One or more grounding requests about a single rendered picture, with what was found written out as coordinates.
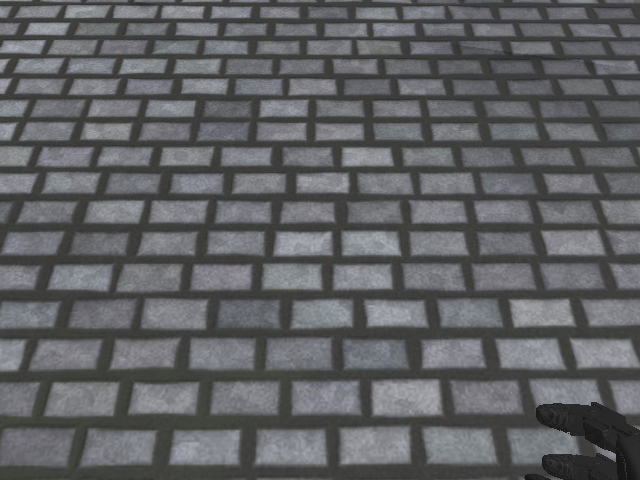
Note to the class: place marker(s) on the right robot hand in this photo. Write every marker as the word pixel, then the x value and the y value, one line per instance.
pixel 601 426

